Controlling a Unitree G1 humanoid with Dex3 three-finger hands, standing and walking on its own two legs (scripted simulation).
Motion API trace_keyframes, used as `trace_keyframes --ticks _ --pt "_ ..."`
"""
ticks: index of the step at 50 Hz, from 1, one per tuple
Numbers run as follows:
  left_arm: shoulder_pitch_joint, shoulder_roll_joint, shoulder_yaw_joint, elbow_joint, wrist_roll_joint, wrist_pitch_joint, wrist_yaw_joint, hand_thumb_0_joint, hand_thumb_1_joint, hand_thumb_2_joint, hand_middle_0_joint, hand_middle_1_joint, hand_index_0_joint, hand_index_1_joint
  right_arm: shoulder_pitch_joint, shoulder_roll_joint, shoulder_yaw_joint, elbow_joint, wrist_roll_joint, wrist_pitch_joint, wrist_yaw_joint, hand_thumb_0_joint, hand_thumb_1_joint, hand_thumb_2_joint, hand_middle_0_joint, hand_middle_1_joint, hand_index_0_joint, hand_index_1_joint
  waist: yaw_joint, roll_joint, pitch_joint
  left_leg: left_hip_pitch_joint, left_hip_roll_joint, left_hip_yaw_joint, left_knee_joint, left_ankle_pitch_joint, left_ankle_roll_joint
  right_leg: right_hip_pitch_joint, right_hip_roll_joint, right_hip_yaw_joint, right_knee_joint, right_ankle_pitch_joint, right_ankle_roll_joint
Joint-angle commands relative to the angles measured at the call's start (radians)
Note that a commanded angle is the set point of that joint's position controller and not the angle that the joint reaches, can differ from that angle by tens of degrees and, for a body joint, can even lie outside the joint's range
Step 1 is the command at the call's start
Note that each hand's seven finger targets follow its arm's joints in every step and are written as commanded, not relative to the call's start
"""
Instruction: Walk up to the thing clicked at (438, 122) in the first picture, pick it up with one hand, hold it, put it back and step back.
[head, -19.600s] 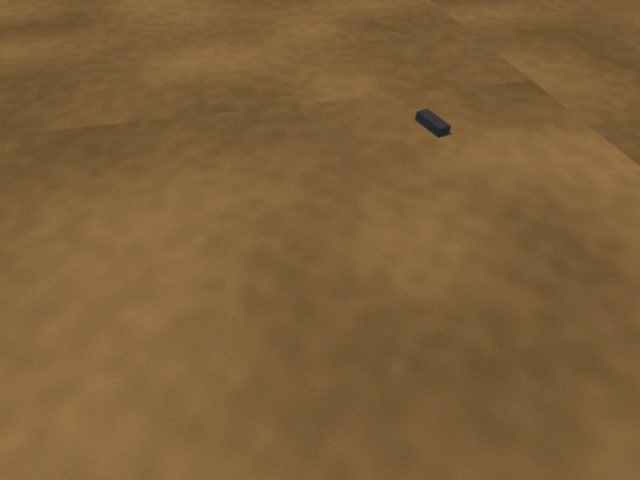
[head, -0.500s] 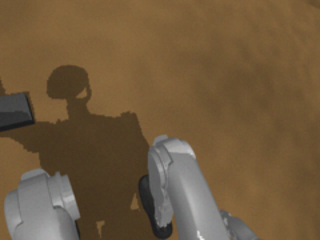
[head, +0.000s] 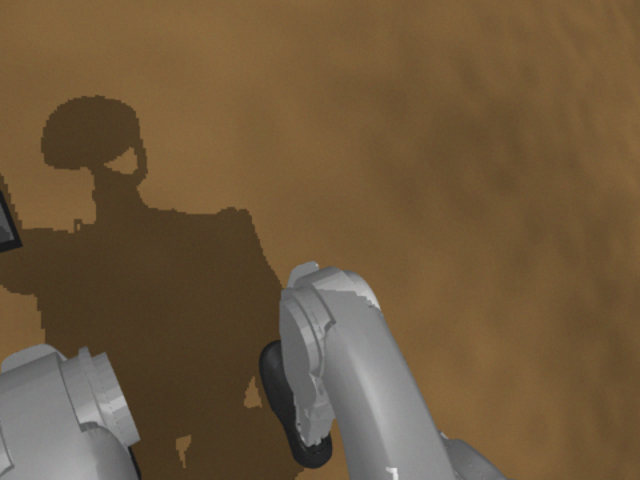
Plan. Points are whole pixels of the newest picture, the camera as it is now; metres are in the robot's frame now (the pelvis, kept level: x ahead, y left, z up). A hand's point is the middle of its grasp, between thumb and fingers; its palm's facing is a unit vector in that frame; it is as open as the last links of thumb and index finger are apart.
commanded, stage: rest palm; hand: left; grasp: from above
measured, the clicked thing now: out of the picture +0.44 +0.34 -0.27
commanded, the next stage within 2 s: close in 0.62 s
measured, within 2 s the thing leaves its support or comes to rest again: neither
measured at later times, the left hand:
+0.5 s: hand out of the picture +0.42 +0.32 -0.26, palm faces -0.44 -0.14 -0.89, open 14.2 cm
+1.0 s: hand out of the picture +0.42 +0.32 -0.25, palm faces -0.46 -0.16 -0.87, open 13.7 cm
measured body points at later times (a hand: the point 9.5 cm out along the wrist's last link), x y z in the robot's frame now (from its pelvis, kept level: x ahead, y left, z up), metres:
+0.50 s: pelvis +0.00 +0.00 +0.00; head +0.26 +0.14 +0.33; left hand +0.44 +0.32 -0.21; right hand +0.08 -0.25 -0.06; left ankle +0.06 +0.13 -0.26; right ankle +0.10 -0.13 -0.26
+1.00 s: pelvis +0.00 +0.01 +0.00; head +0.26 +0.15 +0.34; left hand +0.44 +0.33 -0.20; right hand +0.07 -0.24 -0.06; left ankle +0.06 +0.13 -0.26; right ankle +0.10 -0.13 -0.26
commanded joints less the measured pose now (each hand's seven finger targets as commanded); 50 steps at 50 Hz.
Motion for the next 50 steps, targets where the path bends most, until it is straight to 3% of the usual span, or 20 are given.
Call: trace_keyframes --ticks 1,5,7,11,14,17,20,25,27,30,32,33,34,35,42,44,46,47,49,50 --pt "-0.242 0.251 0.009 -0.145 0.002 -0.032 0.065 0.0 -0.572 1.037 -0.063 -0.972 -0.042 -0.992 0.171 -0.326 -0.102 0.01 0.007 0.01 -0.01 0.0 -0.895 -0.903 0.2 0.3 0.2 0.3 -0.008 0.57 -0.692 0.555 0.031 0.142 -0.26 0.255 0.035 0.339 0.028 -0.135 -0.194 0.308 -0.096" --pt "-0.224 0.194 -0.03 -0.055 0.028 -0.028 0.101 0.0 -0.566 1.032 -0.063 -0.967 -0.042 -0.987 0.161 -0.319 -0.092 0.018 -0.007 0.006 -0.002 0.0 -0.893 -0.902 0.2 0.3 0.2 0.3 -0.037 0.518 -0.627 0.509 0.031 0.14 -0.249 0.224 0.04 0.315 0.034 -0.141 -0.198 0.301 -0.09" --pt "-0.272 0.147 -0.078 -0.063 0.025 -0.02 0.113 0.0 -0.555 1.019 -0.063 -0.976 -0.047 -0.991 0.142 -0.322 -0.091 0.011 -0.002 -0.007 0.0 0.0 -0.895 -0.902 0.2 0.3 0.2 0.3 -0.046 0.503 -0.597 0.486 0.029 0.14 -0.248 0.196 0.044 0.291 0.036 -0.137 -0.209 0.281 -0.089" --pt "-0.276 0.151 -0.094 -0.061 0.01 -0.002 0.143 0.0 -0.556 1.013 -0.063 -0.977 -0.048 -0.991 0.13 -0.338 -0.092 0.032 0.006 -0.033 0.005 0.0 -0.896 -0.903 0.2 0.3 0.2 0.3 -0.034 0.492 -0.595 0.49 0.031 0.133 -0.262 0.189 0.041 0.28 0.039 -0.146 -0.211 0.263 -0.092" --pt "-0.257 0.144 -0.092 -0.018 0.012 0.019 0.157 0.0 -0.54 0.987 -0.06 -0.996 -0.054 -1.001 0.127 -0.346 -0.09 0.017 0.004 -0.051 0.014 0.0 -0.898 -0.903 0.199 0.3 0.199 0.3 -0.045 0.468 -0.599 0.496 0.029 0.13 -0.259 0.193 0.041 0.287 0.036 -0.15 -0.207 0.271 -0.088" --pt "-0.288 0.168 -0.093 -0.028 0.001 0.037 0.163 0.0 -0.54 0.988 -0.061 -1.004 -0.055 -1.009 0.113 -0.349 -0.088 0.022 0.013 -0.065 0.017 0.0 -0.901 -0.904 0.199 0.3 0.199 0.3 -0.035 0.505 -0.602 0.506 0.034 0.13 -0.269 0.194 0.036 0.295 0.038 -0.139 -0.206 0.273 -0.092" --pt "-0.277 0.191 -0.064 -0.018 -0.013 0.059 0.173 0.0 -0.544 0.982 -0.061 -1.001 -0.055 -1.006 0.109 -0.352 -0.08 0.001 0.01 -0.074 0.024 0.0 -0.903 -0.905 0.199 0.3 0.199 0.3 -0.033 0.505 -0.635 0.519 0.036 0.129 -0.263 0.216 0.037 0.327 0.038 -0.141 -0.209 0.294 -0.09" --pt "-0.271 0.194 -0.062 -0.006 -0.026 0.074 0.15 0.0 -0.539 0.973 -0.059 -1.011 -0.056 -1.013 0.1 -0.356 -0.074 -0.002 0.015 -0.088 0.033 0.0 -0.904 -0.906 0.199 0.3 0.199 0.3 -0.045 0.526 -0.61 0.513 0.039 0.127 -0.249 0.227 0.035 0.329 0.037 -0.141 -0.19 0.306 -0.088" --pt "-0.28 0.248 -0.023 -0.053 -0.033 0.071 0.148 0.0 -0.545 0.988 -0.062 -1.0 -0.054 -1.007 0.114 -0.364 -0.078 0.005 0.018 -0.086 0.032 0.0 -0.901 -0.905 0.199 0.3 0.199 0.3 -0.03 0.534 -0.652 0.522 0.039 0.13 -0.247 0.252 0.037 0.36 0.042 -0.136 -0.202 0.325 -0.087" --pt "-0.25 0.232 -0.023 -0.016 -0.046 0.072 0.125 0.0 -0.546 0.994 -0.064 -1.007 -0.054 -1.014 0.122 -0.355 -0.07 0.012 0.016 -0.088 0.038 0.0 -0.902 -0.906 0.199 0.3 0.199 0.3 -0.042 0.516 -0.61 0.5 0.038 0.135 -0.238 0.25 0.039 0.358 0.035 -0.138 -0.202 0.324 -0.083" --pt "-0.251 0.24 -0.013 -0.027 -0.05 0.062 0.114 0.0 -0.549 0.99 -0.059 -0.999 -0.049 -1.007 0.136 -0.352 -0.067 0.013 0.012 -0.082 0.036 0.0 -0.901 -0.905 0.199 0.3 0.199 0.3 -0.042 0.546 -0.632 0.528 0.041 0.122 -0.255 0.274 0.033 0.367 0.038 -0.146 -0.199 0.332 -0.089" --pt "-0.253 0.191 -0.051 -0.013 -0.055 0.059 0.099 0.0 -0.55 0.991 -0.06 -1.007 -0.051 -1.015 0.115 -0.357 -0.074 0.004 0.016 -0.083 0.034 0.0 -0.902 -0.906 0.199 0.3 0.199 0.3 -0.05 0.52 -0.605 0.51 0.04 0.12 -0.247 0.246 0.035 0.339 0.036 -0.148 -0.193 0.315 -0.088" --pt "-0.246 0.209 -0.036 -0.009 -0.06 0.052 0.092 0.0 -0.542 0.99 -0.06 -1.011 -0.052 -1.017 0.126 -0.344 -0.063 0.013 0.014 -0.08 0.035 0.0 -0.901 -0.905 0.199 0.3 0.199 0.3 -0.053 0.516 -0.594 0.5 0.039 0.117 -0.253 0.236 0.035 0.343 0.034 -0.154 -0.201 0.305 -0.087" --pt "-0.242 0.197 -0.053 -0.011 -0.056 0.046 0.085 0.0 -0.523 0.98 -0.063 -1.03 -0.062 -1.029 0.123 -0.353 -0.069 0.008 0.013 -0.075 0.032 0.0 -0.901 -0.905 0.199 0.3 0.199 0.3 -0.054 0.516 -0.59 0.498 0.038 0.117 -0.257 0.223 0.035 0.344 0.035 -0.151 -0.204 0.298 -0.087" --pt "-0.278 0.217 -0.067 -0.08 -0.039 -0.004 0.086 0.0 -0.443 0.937 -0.088 -1.042 -0.105 -1.024 0.134 -0.352 -0.058 0.001 0.013 -0.043 0.023 0.0 -0.891 -0.9 0.2 0.3 0.2 0.3 -0.045 0.541 -0.65 0.543 0.043 0.106 -0.262 0.27 0.031 0.368 0.04 -0.159 -0.203 0.334 -0.09" --pt "-0.25 0.17 -0.093 -0.025 -0.03 -0.004 0.091 0.0 -0.423 0.917 -0.095 -1.032 -0.115 -1.01 0.133 -0.34 -0.045 -0.001 0.007 -0.043 0.029 0.0 -0.891 -0.899 0.2 0.3 0.2 0.3 -0.063 0.519 -0.602 0.526 0.042 0.107 -0.251 0.265 0.031 0.349 0.038 -0.167 -0.19 0.335 -0.086" --pt "-0.257 0.199 -0.076 -0.027 -0.017 -0.009 0.111 0.0 -0.427 0.927 -0.091 -1.036 -0.109 -1.016 0.124 -0.343 -0.043 -0.004 0.007 -0.041 0.025 0.0 -0.889 -0.898 0.2 0.3 0.2 0.3 -0.057 0.528 -0.602 0.527 0.043 0.109 -0.26 0.26 0.032 0.348 0.045 -0.165 -0.201 0.332 -0.088" --pt "-0.259 0.196 -0.088 -0.027 -0.01 -0.005 0.114 0.0 -0.419 0.921 -0.108 -1.02 -0.124 -1.003 0.119 -0.351 -0.048 -0.009 0.012 -0.044 0.025 0.0 -0.891 -0.899 0.2 0.3 0.2 0.3 -0.055 0.525 -0.58 0.522 0.042 0.112 -0.255 0.248 0.033 0.324 0.043 -0.162 -0.197 0.322 -0.087" --pt "-0.287 0.241 -0.053 -0.068 0.007 -0.005 0.142 0.0 -0.408 0.921 -0.11 -1.018 -0.126 -1.0 0.125 -0.354 -0.047 -0.005 0.007 -0.041 0.023 0.0 -0.89 -0.899 0.2 0.3 0.2 0.3 -0.04 0.557 -0.619 0.537 0.042 0.11 -0.268 0.259 0.028 0.334 0.043 -0.162 -0.197 0.325 -0.092" --pt "-0.261 0.214 -0.062 -0.03 0.01 0.004 0.145 0.0 -0.401 0.912 -0.114 -1.009 -0.131 -0.991 0.123 -0.357 -0.051 -0.007 0.004 -0.045 0.025 0.0 -0.889 -0.898 0.2 0.3 0.2 0.3 -0.048 0.55 -0.594 0.539 0.042 0.106 -0.271 0.259 0.025 0.313 0.04 -0.168 -0.184 0.321 -0.093"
